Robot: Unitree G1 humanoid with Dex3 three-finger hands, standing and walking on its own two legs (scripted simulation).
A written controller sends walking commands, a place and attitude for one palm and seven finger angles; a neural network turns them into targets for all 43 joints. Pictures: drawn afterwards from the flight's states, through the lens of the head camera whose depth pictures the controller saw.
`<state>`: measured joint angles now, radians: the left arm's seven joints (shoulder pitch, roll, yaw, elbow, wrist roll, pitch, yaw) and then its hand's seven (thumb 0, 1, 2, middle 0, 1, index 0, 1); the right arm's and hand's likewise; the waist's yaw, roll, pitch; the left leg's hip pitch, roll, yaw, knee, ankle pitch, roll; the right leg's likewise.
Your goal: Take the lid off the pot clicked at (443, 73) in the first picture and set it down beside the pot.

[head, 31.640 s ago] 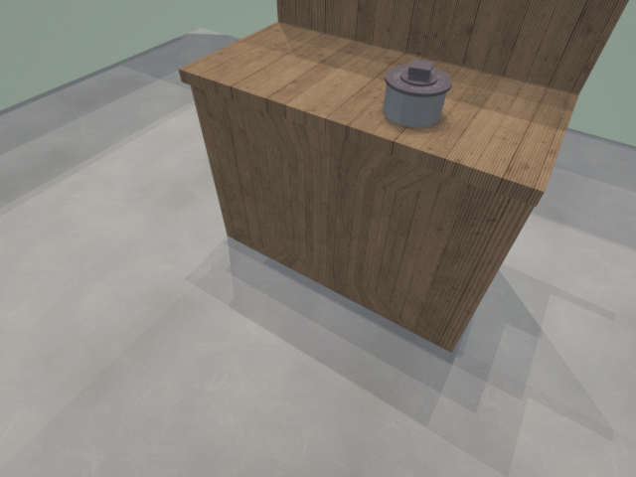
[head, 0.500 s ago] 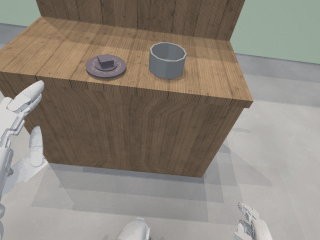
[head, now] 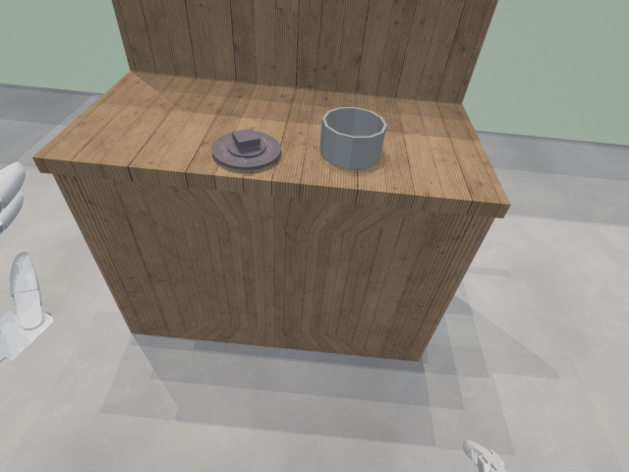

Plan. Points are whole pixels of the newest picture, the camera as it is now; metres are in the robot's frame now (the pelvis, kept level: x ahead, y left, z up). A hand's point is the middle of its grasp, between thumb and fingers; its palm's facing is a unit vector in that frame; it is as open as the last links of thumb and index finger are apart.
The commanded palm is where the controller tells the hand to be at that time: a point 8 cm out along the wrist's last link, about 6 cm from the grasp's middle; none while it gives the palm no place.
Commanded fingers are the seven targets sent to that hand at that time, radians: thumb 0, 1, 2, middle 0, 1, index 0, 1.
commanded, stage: stop stepping back and stand still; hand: left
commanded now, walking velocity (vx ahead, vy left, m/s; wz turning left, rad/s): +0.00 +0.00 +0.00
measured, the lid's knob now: (246, 138) +0.78 +0.22 +0.03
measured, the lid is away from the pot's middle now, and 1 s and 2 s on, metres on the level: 0.25 0.25 0.25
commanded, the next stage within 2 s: let the arm hang, fingers relaxed in 1.14 s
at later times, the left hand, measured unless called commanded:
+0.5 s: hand (156, 467) +0.16 +0.23 -0.14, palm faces +0.12 -0.96 -0.25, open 7.4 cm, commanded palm none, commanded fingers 0.00 0.90 0.90 -0.20 -0.30 -0.20 -0.30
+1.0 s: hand out of the picture +0.07 +0.21 -0.17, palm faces +0.07 -0.97 -0.23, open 7.3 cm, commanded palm none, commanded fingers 0.00 0.90 0.90 -0.20 -0.30 -0.20 -0.30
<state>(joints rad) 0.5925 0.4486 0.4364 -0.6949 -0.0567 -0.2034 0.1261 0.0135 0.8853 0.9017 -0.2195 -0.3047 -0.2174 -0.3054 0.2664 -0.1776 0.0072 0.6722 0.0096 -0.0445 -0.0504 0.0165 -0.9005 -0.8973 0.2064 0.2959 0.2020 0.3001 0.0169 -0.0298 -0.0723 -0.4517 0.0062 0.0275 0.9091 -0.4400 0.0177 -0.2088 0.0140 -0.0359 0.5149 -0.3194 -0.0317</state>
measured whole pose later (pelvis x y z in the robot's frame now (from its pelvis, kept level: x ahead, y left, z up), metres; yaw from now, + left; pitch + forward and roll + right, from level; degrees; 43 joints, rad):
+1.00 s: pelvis +0.06 +0.02 +0.00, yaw +4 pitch +0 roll -1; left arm 0.26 0.16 0.00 1.07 0.00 0.02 0.04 0.01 0.92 0.90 -0.20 -0.30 -0.20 -0.30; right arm 0.29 -0.16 -0.01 1.05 0.00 0.02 -0.04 0.01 -0.93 -0.90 0.20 0.29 0.20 0.30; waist -0.02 0.04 0.05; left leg -0.18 -0.01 0.04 0.49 -0.31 0.03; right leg -0.12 0.00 -0.05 0.45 -0.32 -0.01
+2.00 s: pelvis +0.06 +0.02 +0.01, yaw +2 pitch -1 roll +0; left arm 0.29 0.12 0.01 1.14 0.00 0.00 0.05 0.01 0.92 0.90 -0.20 -0.30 -0.20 -0.30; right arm 0.31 -0.11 -0.02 1.12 0.00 0.00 -0.05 0.01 -0.91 -0.90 0.20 0.29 0.19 0.30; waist -0.02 0.01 0.05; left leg -0.15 0.01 0.07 0.46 -0.30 0.02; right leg -0.11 0.02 -0.03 0.41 -0.30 -0.02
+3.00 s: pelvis +0.06 +0.02 +0.01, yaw +2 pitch -1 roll +0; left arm 0.29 0.11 0.01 1.14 0.00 0.00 0.05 0.01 0.92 0.90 -0.20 -0.30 -0.20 -0.30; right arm 0.31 -0.11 -0.02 1.13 0.00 0.00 -0.05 0.00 -0.91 -0.90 0.20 0.29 0.19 0.30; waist -0.02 0.01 0.05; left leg -0.14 0.00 0.07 0.44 -0.29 0.03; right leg -0.10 0.01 -0.03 0.42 -0.30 -0.01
